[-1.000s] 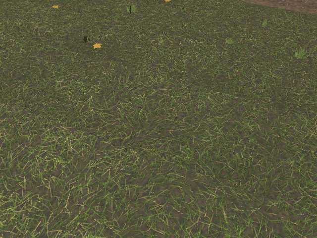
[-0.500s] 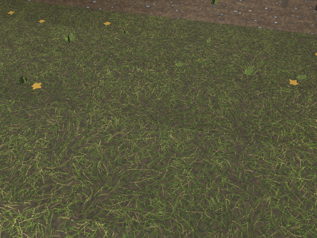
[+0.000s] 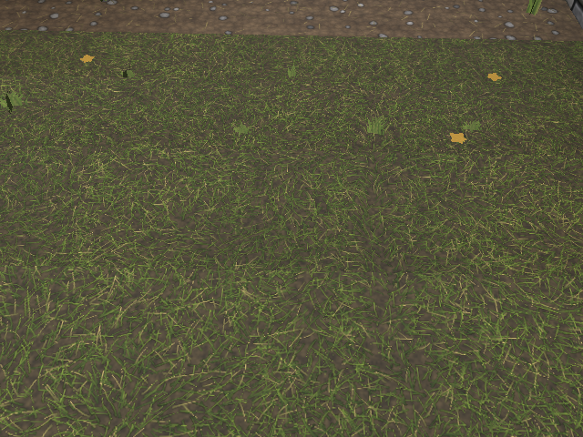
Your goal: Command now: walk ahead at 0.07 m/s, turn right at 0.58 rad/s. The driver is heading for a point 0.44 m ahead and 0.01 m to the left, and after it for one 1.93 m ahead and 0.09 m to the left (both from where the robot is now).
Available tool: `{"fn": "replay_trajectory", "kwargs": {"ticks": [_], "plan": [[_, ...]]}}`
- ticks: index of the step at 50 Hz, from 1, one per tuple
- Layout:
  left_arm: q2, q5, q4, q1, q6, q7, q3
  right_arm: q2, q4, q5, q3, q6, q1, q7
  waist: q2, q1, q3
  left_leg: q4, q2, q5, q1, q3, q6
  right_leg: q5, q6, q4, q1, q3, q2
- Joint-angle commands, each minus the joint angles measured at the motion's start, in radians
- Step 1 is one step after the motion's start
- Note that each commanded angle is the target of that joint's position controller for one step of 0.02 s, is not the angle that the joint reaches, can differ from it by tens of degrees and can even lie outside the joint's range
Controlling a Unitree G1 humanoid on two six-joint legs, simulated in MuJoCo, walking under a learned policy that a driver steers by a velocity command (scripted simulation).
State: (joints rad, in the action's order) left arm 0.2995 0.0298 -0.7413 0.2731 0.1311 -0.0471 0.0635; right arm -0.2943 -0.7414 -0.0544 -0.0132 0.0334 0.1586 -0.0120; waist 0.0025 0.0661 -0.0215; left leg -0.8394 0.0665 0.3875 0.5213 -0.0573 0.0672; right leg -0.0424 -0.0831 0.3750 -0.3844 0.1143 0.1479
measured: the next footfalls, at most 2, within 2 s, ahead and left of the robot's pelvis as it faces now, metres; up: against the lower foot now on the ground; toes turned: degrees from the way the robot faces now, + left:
left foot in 0.12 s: +0.08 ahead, +0.14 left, +0.00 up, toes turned -6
right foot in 0.50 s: +0.01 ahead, -0.10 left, +0.00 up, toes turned -15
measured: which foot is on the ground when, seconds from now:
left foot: up 0.00-0.10, down 0.12-0.96, up 0.98-1.00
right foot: down 0.00-0.12, up 0.14-0.48, down 0.50-1.00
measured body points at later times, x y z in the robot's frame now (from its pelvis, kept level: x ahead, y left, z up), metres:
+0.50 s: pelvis +0.03 +0.05 +0.00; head +0.05 +0.06 +0.45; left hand +0.24 +0.28 -0.10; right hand +0.13 -0.23 -0.07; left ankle +0.04 +0.14 -0.74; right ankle -0.02 -0.09 -0.72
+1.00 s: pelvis +0.07 +0.01 -0.01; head +0.08 +0.01 +0.44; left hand +0.25 +0.23 -0.10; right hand +0.14 -0.28 -0.10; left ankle +0.04 +0.14 -0.71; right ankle -0.03 -0.08 -0.74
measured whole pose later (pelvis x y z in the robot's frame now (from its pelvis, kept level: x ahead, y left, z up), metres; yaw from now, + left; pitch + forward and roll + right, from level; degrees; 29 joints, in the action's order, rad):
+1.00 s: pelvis +0.07 +0.01 -0.01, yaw -14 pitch +1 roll -1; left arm 0.27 0.04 -0.64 0.31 0.13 -0.01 0.03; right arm -0.28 -0.65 -0.05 0.05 0.08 0.27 0.03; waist -0.01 0.01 -0.02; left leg -0.84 0.05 0.51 0.31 0.02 -0.05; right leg -0.43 -0.03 0.57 -0.15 -0.03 0.01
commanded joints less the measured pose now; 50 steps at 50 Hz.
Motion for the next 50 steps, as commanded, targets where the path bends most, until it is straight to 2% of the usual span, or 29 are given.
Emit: {"fn": "replay_trajectory", "kwargs": {"ticks": [1, 2, 5, 6, 7, 8, 9, 11, 12, 16, 19, 21, 23, 24, 26, 27, 28, 30, 31, 33, 35, 37, 40, 43, 46, 47, 48, 49, 50], "plan": [[0.139, -0.002, 0.127, -0.027, 0.014, -0.005, 0.034, -0.094, 0.027, 0.004, 0.021, 0.007, 0.081, -0.013, 0.079, -0.03, -0.099, 0.105, -0.031, -0.029, -0.124, 0.012, -0.015, -0.144, -0.217, -0.112, 0.059, 0.382, -0.32], [0.136, -0.001, 0.143, -0.023, 0.004, -0.002, 0.031, -0.094, 0.036, 0.004, 0.022, 0.013, 0.078, -0.015, 0.072, -0.029, -0.105, 0.167, -0.051, -0.03, -0.123, 0.015, -0.027, -0.139, -0.216, -0.087, 0.096, 0.407, -0.318], [0.114, 0.002, 0.156, -0.042, -0.021, -0.013, 0.015, -0.102, 0.051, 0.041, 0.026, 0.033, 0.105, -0.014, 0.053, -0.066, -0.114, 0.424, -0.066, -0.227, -0.282, 0.031, -0.105, -0.068, -0.182, -0.009, 0.056, 0.419, -0.285], [0.079, 0.005, 0.145, -0.005, -0.027, -0.019, -0.001, -0.122, 0.061, 0.046, 0.036, 0.044, 0.136, -0.016, 0.033, -0.078, -0.138, 0.477, 0.014, -0.356, -0.387, -0.024, -0.197, -0.131, -0.132, 0.047, 0.001, 0.396, -0.257], [0.005, 0.012, 0.2, 0.015, -0.028, -0.018, -0.024, -0.225, 0.087, 0.035, 0.065, 0.057, 0.147, -0.025, -0.167, -0.059, -0.198, 0.537, 0.27, -0.598, -0.576, -0.338, -0.483, -0.383, -0.005, 0.214, -0.232, 0.212, -0.087], [0.062, 0.052, 0.202, -0.029, -0.025, -0.011, -0.01, -0.254, 0.096, -0.007, 0.087, 0.068, 0.124, -0.021, -0.137, -0.098, -0.105, 0.624, 0.43, -0.646, -0.587, -0.489, -0.595, -0.563, 0.101, 0.441, -0.419, 0.07, -0.027], [0.106, 0.06, 0.163, -0.021, -0.036, 0.004, 0.005, -0.214, 0.108, -0.008, 0.083, 0.075, 0.099, -0.022, -0.034, -0.092, -0.106, 0.633, 0.382, -0.607, -0.539, -0.376, -0.506, -0.51, 0.134, 0.606, -0.384, 0.053, -0.107], [0.136, 0.054, 0.129, 0.024, -0.052, 0.033, 0.025, -0.108, 0.16, 0.028, 0.054, 0.086, -0.027, -0.01, -0.081, -0.037, -0.075, 0.628, 0.231, -0.57, -0.429, -0.166, -0.37, -0.398, 0.184, 0.778, -0.317, 0.003, -0.123], [0.117, 0.062, 0.135, 0.009, -0.056, 0.029, 0.018, -0.096, 0.176, 0.038, 0.051, 0.087, -0.046, -0.01, -0.091, -0.035, -0.069, 0.619, 0.201, -0.65, -0.39, -0.117, -0.355, -0.37, 0.198, 0.861, -0.294, -0.028, -0.113], [0.097, 0.021, 0.132, -0.025, -0.058, 0.006, 0.008, -0.136, 0.2, 0.019, 0.07, 0.077, 0.013, -0.012, -0.077, -0.082, -0.071, 0.592, 0.152, -0.765, -0.416, 0.017, -0.359, -0.264, 0.224, 0.911, -0.257, -0.068, -0.124], [0.069, 0.02, 0.11, -0.029, -0.063, 0.001, 0.004, -0.101, 0.185, 0.044, 0.059, 0.07, 0.041, 0.02, -0.077, -0.07, -0.066, 0.53, 0.156, -0.75, -0.495, 0.034, -0.315, -0.21, 0.251, 0.623, -0.213, -0.065, -0.2], [0.028, 0.021, 0.099, -0.026, -0.077, -0.013, -0.01, -0.116, 0.181, 0.06, 0.067, 0.073, 0.033, 0.047, -0.089, -0.067, -0.061, 0.46, 0.154, -0.768, -0.44, 0.035, -0.283, -0.252, 0.259, 0.407, -0.078, -0.126, -0.232], [0.035, 0.008, 0.099, -0.019, -0.082, -0.013, -0.016, -0.167, 0.167, 0.062, 0.094, 0.068, 0.054, 0.072, -0.092, -0.074, -0.053, 0.415, 0.176, -0.725, -0.398, -0.012, -0.291, -0.254, 0.228, 0.243, 0.019, -0.17, -0.217], [0.046, -0.012, 0.087, 0.001, -0.079, -0.01, -0.015, -0.161, 0.162, 0.068, 0.094, 0.061, 0.041, 0.089, -0.072, -0.055, -0.055, 0.385, 0.174, -0.663, -0.383, -0.024, -0.284, -0.113, 0.203, 0.112, 0.08, -0.181, -0.214], [0.096, -0.041, 0.105, -0.018, -0.061, 0.004, -0.008, -0.054, 0.157, 0.061, 0.056, 0.06, 0.036, 0.114, -0.061, -0.05, -0.109, 0.353, 0.134, -0.469, -0.303, -0.038, -0.196, 0.148, 0.12, 0.083, 0.227, -0.126, -0.245], [0.145, -0.051, 0.149, -0.094, -0.051, 0.013, -0.006, -0.057, 0.16, 0.052, 0.062, 0.058, 0.129, 0.103, 0.009, -0.123, -0.17, 0.347, 0.069, -0.328, -0.297, 0.029, -0.15, 0.245, 0.003, 0.107, 0.264, -0.074, -0.297], [0.178, -0.032, 0.176, -0.154, -0.046, 0.016, 0.007, -0.115, 0.171, 0.043, 0.083, 0.061, 0.11, 0.082, 0.031, -0.127, -0.128, 0.32, 0.002, -0.281, -0.315, 0.106, -0.119, 0.134, -0.047, 0.081, 0.163, -0.043, -0.294], [0.162, -0.025, 0.176, -0.159, -0.046, 0.018, 0.012, -0.151, 0.216, 0.036, 0.101, 0.067, 0.001, 0.051, 0.021, -0.105, -0.082, 0.306, 0.001, -0.279, -0.344, 0.129, -0.138, -0.067, -0.013, 0.057, 0.037, -0.048, -0.26], [0.131, -0.032, 0.18, -0.152, -0.05, 0.017, 0.003, -0.134, 0.215, 0.044, 0.095, 0.068, 0.002, 0.047, 0.012, -0.098, -0.064, 0.336, 0.017, -0.267, -0.324, 0.107, -0.154, -0.112, 0.011, 0.061, 0.041, -0.057, -0.247], [0.076, -0.038, 0.143, -0.054, -0.068, 0.006, -0.017, -0.058, 0.191, 0.056, 0.066, 0.067, 0.033, 0.069, 0.003, -0.07, 0.002, 0.401, 0.017, -0.01, -0.268, 0.094, -0.143, -0.391, 0.04, 0.021, 0.067, -0.064, -0.23], [0.127, -0.009, 0.15, -0.031, -0.077, 0.015, 0.004, -0.109, 0.19, 0.03, 0.093, 0.072, 0.056, 0.069, 0.016, -0.077, 0.051, 0.394, 0.009, 0.159, -0.251, 0.091, -0.182, -0.548, -0.002, 0.027, 0.032, -0.069, -0.208], [0.093, -0.002, 0.177, -0.072, -0.067, 0.027, -0.007, -0.112, 0.197, 0.023, 0.098, 0.085, 0.041, 0.055, 0.004, -0.084, 0.054, 0.419, 0.038, 0.174, -0.264, 0.049, -0.225, -0.525, -0.034, 0.041, 0.024, -0.066, -0.207], [0.059, -0.006, 0.194, -0.081, -0.052, 0.033, -0.019, -0.102, 0.202, 0.031, 0.093, 0.089, 0.047, 0.039, -0.036, -0.086, 0.049, 0.473, 0.098, 0.149, -0.309, -0.041, -0.274, -0.446, -0.029, 0.109, 0.033, -0.107, -0.179], [0.055, 0.014, 0.185, -0.035, -0.041, 0.032, -0.013, -0.136, 0.187, 0.026, 0.104, 0.077, 0.069, 0.028, -0.085, -0.069, 0.058, 0.512, 0.179, 0.119, -0.318, -0.123, -0.322, -0.352, 0.0, 0.198, 0.078, -0.182, -0.143], [0.045, 0.016, 0.161, 0.034, -0.012, 0.038, -0.009, -0.139, 0.192, 0.015, 0.104, 0.058, 0.02, 0.021, -0.048, -0.031, 0.055, 0.423, 0.133, 0.033, -0.234, -0.03, -0.287, -0.281, -0.016, 0.157, 0.223, -0.187, -0.136], [0.067, 0.012, 0.147, 0.073, 0.0, 0.043, -0.003, -0.121, 0.207, 0.008, 0.099, 0.058, -0.016, 0.023, 0.012, -0.014, 0.041, 0.297, 0.074, -0.024, -0.17, 0.04, -0.243, -0.209, -0.053, 0.125, 0.288, -0.106, -0.173], [0.134, 0.006, 0.127, 0.15, 0.007, 0.053, 0.014, -0.08, 0.23, -0.003, 0.089, 0.061, -0.052, 0.033, 0.145, 0.011, 0.01, 0.057, -0.039, -0.024, -0.013, 0.15, -0.156, -0.044, -0.157, 0.047, 0.432, 0.124, -0.294], [0.18, 0.006, 0.119, 0.269, 0.01, 0.053, 0.03, -0.037, 0.235, -0.016, 0.068, 0.078, -0.078, 0.052, 0.216, 0.096, 0.022, -0.173, -0.097, 0.193, 0.243, 0.102, -0.107, 0.15, -0.291, -0.039, 0.608, 0.385, -0.463], [0.145, 0.01, 0.08, 0.343, 0.016, 0.046, 0.022, -0.004, 0.222, 0.002, 0.058, 0.1, -0.085, 0.051, 0.165, 0.113, 0.061, -0.302, -0.05, 0.274, 0.389, 0.003, -0.113, 0.139, -0.308, -0.074, 0.647, 0.422, -0.555]]}}
Velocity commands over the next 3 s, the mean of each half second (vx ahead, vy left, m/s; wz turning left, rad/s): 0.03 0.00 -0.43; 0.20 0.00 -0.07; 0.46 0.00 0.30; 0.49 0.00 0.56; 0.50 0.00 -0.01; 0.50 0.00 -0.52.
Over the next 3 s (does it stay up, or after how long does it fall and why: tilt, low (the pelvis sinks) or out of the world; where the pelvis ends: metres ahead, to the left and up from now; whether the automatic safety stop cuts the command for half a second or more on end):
stays up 1.18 0.13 -0.36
